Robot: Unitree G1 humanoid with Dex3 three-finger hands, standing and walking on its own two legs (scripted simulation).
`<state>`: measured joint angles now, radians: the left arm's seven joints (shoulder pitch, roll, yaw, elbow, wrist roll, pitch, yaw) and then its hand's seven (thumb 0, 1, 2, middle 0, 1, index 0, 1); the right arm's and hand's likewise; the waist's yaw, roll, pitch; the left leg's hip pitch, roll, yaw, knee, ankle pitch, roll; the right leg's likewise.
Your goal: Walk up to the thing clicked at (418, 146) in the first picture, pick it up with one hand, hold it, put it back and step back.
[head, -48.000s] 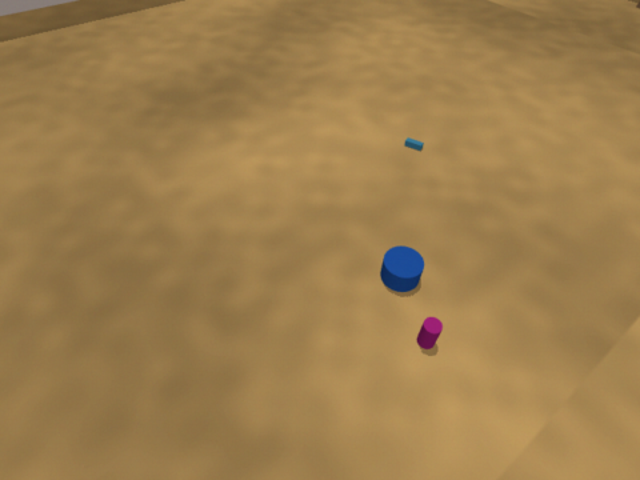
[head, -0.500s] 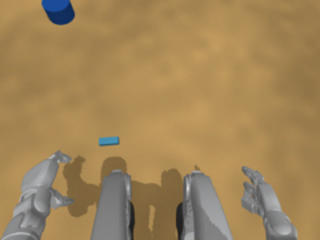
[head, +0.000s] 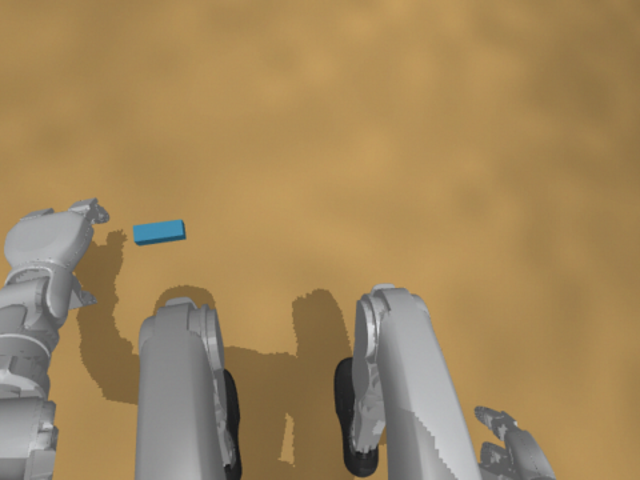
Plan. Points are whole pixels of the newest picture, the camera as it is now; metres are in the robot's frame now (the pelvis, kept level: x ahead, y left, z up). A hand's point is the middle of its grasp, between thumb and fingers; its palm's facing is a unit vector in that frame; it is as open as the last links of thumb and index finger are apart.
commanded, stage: rise first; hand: left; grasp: from above
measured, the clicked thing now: (160, 232) +0.49 +0.25 -0.38
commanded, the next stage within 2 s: none
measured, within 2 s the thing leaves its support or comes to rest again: neither
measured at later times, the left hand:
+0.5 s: hand (99, 250) +0.42 +0.29 -0.22, palm faces -0.45 -0.05 -0.89, open 11.9 cm
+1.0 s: hand (110, 242) +0.44 +0.29 -0.25, palm faces -0.45 -0.07 -0.89, open 11.8 cm
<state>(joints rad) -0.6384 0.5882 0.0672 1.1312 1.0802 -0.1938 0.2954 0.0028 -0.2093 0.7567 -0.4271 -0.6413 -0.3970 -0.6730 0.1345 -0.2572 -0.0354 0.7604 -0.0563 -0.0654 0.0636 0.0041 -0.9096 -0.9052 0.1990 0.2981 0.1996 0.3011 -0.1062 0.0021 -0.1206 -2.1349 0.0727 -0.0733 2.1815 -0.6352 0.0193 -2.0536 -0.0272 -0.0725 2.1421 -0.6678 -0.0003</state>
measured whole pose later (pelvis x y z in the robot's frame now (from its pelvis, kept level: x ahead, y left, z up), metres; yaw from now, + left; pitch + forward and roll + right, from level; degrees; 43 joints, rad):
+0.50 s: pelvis +0.01 +0.00 -0.05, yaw -1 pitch +33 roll -6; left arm -0.81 0.65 0.09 1.35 1.25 -0.22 0.43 0.00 -0.15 0.69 -0.44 -0.64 -0.43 -0.64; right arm 0.10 -0.24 -0.01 0.78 -0.13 -0.07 0.11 0.00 -0.91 -0.91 0.20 0.30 0.20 0.30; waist -0.15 -0.02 -0.07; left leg -2.28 0.08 -0.09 2.34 -0.65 0.02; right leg -2.20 -0.02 -0.07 2.30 -0.68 0.00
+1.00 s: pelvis +0.01 +0.00 -0.07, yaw -3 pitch +33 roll -7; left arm -0.83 0.69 0.12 1.38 1.24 -0.23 0.45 0.00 -0.15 0.67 -0.43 -0.67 -0.43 -0.66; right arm 0.11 -0.26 0.01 0.79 -0.15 -0.06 0.13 0.00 -0.91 -0.90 0.20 0.30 0.20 0.30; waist -0.18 -0.03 -0.04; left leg -2.32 0.08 -0.12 2.41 -0.69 0.02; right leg -2.23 -0.01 -0.09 2.35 -0.70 0.00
